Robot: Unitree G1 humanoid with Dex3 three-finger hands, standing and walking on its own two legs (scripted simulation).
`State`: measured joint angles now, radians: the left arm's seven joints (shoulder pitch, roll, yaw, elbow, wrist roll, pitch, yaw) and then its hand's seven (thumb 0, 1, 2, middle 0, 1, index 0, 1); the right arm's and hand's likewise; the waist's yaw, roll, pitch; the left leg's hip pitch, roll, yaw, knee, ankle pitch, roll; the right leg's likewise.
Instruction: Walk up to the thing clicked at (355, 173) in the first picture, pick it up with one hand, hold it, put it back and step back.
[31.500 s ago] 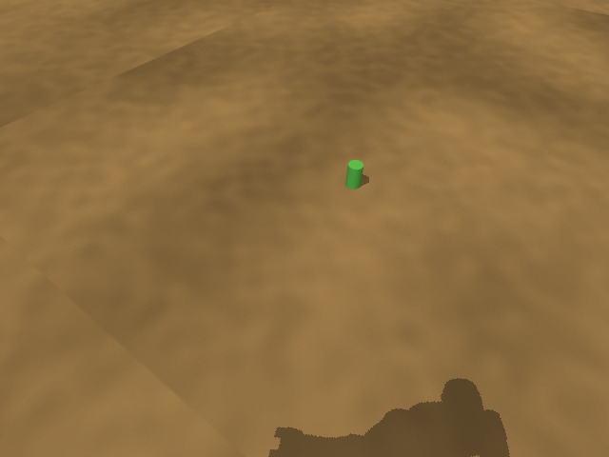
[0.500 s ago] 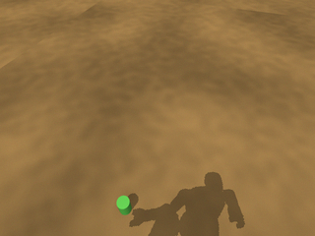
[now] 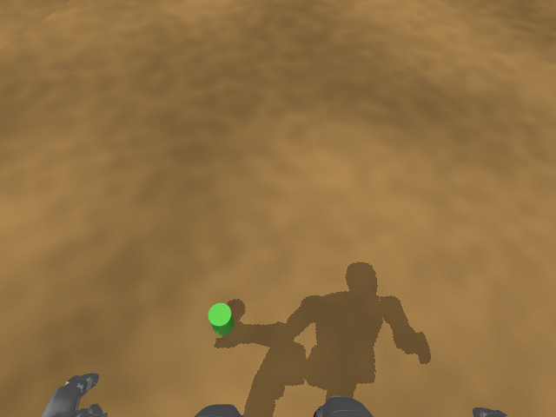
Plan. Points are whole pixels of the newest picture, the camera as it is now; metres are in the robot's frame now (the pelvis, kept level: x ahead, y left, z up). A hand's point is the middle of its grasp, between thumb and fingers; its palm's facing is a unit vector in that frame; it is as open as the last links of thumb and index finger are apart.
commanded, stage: step back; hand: left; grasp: from the side
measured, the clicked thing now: (221, 319) +0.43 +0.16 -0.69
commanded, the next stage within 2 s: none
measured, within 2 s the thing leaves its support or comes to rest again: neither
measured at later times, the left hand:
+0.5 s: hand out of the picture +0.02 +0.26 -0.15, palm faces -0.10 -0.92 -0.39, open 7.4 cm
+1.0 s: hand out of the picture -0.12 +0.31 -0.15, palm faces -0.05 -0.94 -0.34, open 7.4 cm
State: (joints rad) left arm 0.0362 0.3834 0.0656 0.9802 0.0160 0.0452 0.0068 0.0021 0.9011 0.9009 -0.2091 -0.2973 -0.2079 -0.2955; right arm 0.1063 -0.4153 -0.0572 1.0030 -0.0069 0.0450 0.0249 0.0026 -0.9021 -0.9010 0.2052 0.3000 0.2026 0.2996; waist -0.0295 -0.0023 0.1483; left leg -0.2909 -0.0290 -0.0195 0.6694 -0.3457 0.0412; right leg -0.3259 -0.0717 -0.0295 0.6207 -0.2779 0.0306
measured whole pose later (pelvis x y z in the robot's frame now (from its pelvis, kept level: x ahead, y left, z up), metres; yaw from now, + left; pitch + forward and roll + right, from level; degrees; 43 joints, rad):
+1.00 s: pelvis -0.23 +0.05 +0.01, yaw -4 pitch -2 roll -2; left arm 0.17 0.41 0.09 0.81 0.01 0.07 0.01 0.00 0.90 0.90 -0.21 -0.30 -0.21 -0.30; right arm 0.15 -0.35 -0.03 0.85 -0.04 0.02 -0.01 0.01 -0.90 -0.90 0.21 0.30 0.21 0.30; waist 0.01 -0.06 0.17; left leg -0.32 0.00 -0.04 0.56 -0.22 0.04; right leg -0.45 0.13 0.19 1.22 -0.46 0.01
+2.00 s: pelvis -0.59 -0.03 -0.02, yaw -3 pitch -4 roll -3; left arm 0.18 0.36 0.08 0.88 0.03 0.03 -0.01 0.00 0.90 0.90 -0.21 -0.30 -0.21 -0.30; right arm 0.07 -0.44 -0.06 0.80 -0.04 0.04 -0.02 0.00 -0.90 -0.90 0.21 0.30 0.21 0.30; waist 0.00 0.07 0.17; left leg -0.48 0.12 -0.09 0.80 -0.33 0.01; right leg -0.23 0.06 0.02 0.71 -0.42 0.01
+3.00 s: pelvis -0.58 +0.01 +0.00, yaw +0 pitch -1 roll +0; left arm 0.13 0.41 0.05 1.01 0.00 0.00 0.00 0.00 0.90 0.90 -0.21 -0.30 -0.21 -0.30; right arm 0.12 -0.33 -0.03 1.01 -0.04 -0.02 0.00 0.01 -0.90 -0.90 0.21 0.30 0.21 0.30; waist 0.01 -0.03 0.10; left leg -0.33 0.02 0.00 0.64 -0.29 -0.01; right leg -0.25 -0.03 0.00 0.62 -0.38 -0.01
